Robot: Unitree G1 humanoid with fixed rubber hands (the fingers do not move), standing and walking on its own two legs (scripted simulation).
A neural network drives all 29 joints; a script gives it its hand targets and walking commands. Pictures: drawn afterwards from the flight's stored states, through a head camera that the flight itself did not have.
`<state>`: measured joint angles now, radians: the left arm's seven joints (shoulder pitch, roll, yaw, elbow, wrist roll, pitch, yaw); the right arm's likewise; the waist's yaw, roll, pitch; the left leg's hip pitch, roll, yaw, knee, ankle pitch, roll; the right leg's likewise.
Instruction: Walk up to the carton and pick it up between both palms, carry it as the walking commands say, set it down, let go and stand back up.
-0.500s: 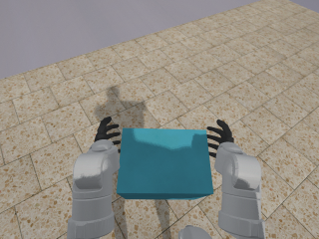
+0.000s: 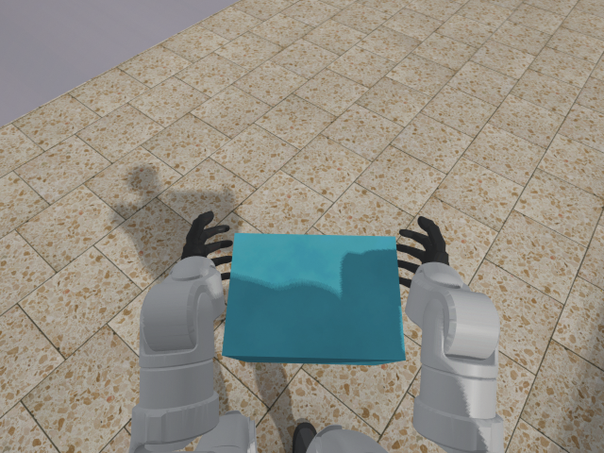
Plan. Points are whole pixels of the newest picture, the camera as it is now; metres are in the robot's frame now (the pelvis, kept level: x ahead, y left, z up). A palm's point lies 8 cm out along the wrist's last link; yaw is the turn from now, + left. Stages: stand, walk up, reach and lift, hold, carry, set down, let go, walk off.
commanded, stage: carry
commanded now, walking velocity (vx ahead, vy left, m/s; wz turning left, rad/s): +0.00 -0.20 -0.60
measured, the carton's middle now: (312, 306) +0.31 -0.01 -0.04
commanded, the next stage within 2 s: none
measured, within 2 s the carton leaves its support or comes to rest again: neither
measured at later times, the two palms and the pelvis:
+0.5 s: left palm (438, 277) +0.30 -0.15 +0.08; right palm out of the picture +0.21 -0.41 +0.07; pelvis -0.02 -0.17 -0.01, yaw -19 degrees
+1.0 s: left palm out of the picture +0.20 -0.34 +0.12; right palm out of the picture +0.05 -0.57 +0.12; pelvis -0.12 -0.29 +0.02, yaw -36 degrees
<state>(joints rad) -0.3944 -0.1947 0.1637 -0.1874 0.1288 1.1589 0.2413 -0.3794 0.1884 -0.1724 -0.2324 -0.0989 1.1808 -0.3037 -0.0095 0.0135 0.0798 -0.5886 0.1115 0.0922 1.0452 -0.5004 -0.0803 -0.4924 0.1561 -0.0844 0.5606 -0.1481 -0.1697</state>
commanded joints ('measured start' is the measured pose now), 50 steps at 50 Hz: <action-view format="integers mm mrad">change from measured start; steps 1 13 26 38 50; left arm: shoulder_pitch -334 -444 -447 -312 -422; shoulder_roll -999 -990 -1076 -943 -979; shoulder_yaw -681 -692 -617 -698 -673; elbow -68 31 24 -130 66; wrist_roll -393 -455 -421 -362 -472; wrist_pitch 21 61 38 15 84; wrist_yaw -378 -403 -404 -355 -409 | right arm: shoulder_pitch -408 -466 -582 -291 -432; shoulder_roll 1040 1001 1069 1015 960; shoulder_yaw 698 636 695 669 609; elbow -21 47 48 36 84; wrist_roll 436 403 463 429 376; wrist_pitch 11 6 36 26 38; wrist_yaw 462 481 490 485 477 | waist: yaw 24 9 29 9 -6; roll -62 124 -314 -49 240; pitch -623 -310 -500 -583 -305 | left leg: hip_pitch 127 519 -14 570 465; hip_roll -43 258 41 -57 283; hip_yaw -26 34 8 29 131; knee -126 -577 190 -574 -583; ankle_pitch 25 654 -274 200 654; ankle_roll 46 93 -47 105 115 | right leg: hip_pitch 464 -208 422 69 -77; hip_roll -337 -187 -395 -291 -175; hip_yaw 380 58 353 307 -42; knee -189 491 -35 -231 221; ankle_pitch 534 -224 802 155 -303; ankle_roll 48 265 -20 121 261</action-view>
